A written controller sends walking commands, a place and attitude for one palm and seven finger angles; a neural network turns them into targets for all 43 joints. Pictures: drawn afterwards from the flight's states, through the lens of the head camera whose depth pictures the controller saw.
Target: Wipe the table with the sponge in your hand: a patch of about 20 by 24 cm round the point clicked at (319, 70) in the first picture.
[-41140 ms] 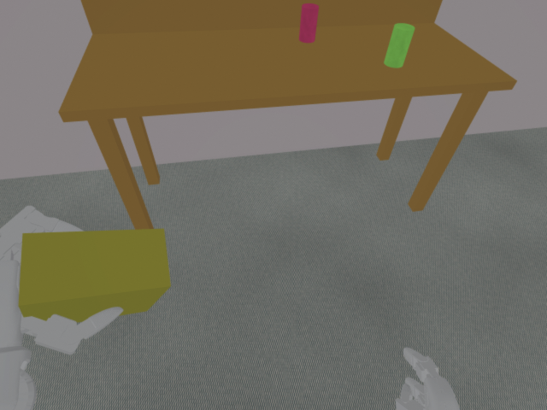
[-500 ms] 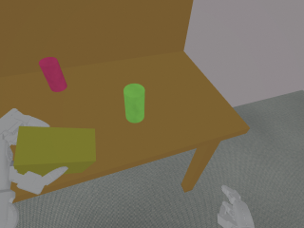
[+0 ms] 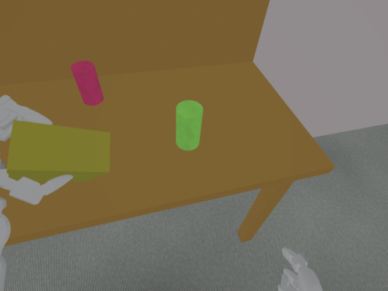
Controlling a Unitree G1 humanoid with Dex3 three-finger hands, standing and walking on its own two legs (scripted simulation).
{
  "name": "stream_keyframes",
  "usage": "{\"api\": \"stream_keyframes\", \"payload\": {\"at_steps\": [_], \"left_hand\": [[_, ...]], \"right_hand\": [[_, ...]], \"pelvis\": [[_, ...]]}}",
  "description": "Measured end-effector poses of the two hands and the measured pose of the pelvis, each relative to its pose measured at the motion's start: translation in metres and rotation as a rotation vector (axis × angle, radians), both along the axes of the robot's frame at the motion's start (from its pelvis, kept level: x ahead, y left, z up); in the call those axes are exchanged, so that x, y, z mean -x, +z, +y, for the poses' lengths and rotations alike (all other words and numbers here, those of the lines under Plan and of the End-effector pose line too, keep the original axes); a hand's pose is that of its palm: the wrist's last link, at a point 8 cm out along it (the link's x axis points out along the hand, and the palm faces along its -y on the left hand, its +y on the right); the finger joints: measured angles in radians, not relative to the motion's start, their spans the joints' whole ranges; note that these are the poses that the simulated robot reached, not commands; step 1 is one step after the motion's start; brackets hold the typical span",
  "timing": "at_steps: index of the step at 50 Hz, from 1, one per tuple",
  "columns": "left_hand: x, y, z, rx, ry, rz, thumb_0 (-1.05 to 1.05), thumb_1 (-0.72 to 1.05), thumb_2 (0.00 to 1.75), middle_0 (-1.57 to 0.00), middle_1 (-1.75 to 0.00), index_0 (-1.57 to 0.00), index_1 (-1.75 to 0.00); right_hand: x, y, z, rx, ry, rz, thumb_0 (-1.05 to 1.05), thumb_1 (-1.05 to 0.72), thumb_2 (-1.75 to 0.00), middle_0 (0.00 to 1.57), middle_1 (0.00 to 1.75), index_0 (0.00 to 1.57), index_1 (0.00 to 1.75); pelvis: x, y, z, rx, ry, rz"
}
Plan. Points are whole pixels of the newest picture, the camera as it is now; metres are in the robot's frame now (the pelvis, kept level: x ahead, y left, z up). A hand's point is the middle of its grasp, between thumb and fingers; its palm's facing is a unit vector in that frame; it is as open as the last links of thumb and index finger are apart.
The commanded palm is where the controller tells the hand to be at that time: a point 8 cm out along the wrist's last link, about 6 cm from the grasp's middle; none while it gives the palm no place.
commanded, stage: look again from close up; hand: left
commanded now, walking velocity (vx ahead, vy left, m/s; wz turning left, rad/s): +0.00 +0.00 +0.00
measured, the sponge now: (71, 157) +0.27 +0.25 +0.15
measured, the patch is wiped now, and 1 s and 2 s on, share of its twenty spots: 0.00 0.00 0.00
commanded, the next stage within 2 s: come to a stop and stand still in 0.14 s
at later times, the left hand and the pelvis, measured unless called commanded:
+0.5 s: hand (59, 139) +0.29 +0.27 +0.18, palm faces +0.38 -0.86 -0.35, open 10.6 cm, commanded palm +0.22 +0.30 +0.18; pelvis +0.05 +0.03 +0.00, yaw -2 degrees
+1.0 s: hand (63, 172) +0.24 +0.25 +0.16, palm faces +0.27 -0.88 -0.38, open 10.6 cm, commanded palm +0.19 +0.30 +0.18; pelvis +0.01 +0.03 +0.00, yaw -3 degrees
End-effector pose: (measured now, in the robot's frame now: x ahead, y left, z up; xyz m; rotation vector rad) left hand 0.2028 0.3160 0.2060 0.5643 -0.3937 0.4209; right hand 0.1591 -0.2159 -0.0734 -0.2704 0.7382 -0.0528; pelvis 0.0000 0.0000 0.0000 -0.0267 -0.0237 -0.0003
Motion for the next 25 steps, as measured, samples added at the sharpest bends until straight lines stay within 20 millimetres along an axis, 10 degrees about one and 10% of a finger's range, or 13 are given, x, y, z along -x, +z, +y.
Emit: {"api": "stream_keyframes", "payload": {"at_steps": [13,19,25], "left_hand": [[-0.021,-0.052,-0.031,0.107,-0.209,0.227,-0.01,-0.54,1.02,-0.69,-1.31,-0.70,-1.30],[-0.037,-0.034,0.004,0.082,-0.087,0.111,-0.01,-0.54,1.02,-0.69,-1.30,-0.71,-1.30],[-0.043,-0.017,-0.007,0.103,-0.121,0.007,-0.01,-0.54,1.03,-0.69,-1.31,-0.70,-1.30]], "right_hand": [[-0.014,0.012,0.000,-0.006,-0.113,-0.057,0.01,-0.91,-0.89,0.20,0.30,0.20,0.30],[-0.036,0.012,0.016,0.006,-0.048,-0.032,0.02,-0.90,-0.89,0.21,0.30,0.20,0.30],[-0.066,0.019,0.031,-0.025,-0.007,-0.100,0.02,-0.90,-0.89,0.21,0.30,0.20,0.30]], "pelvis": [[-0.030,0.001,0.021,-0.013,-0.054,0.018],[-0.041,0.001,0.021,-0.008,-0.034,0.020],[-0.049,0.001,0.026,-0.001,-0.041,0.027]]}}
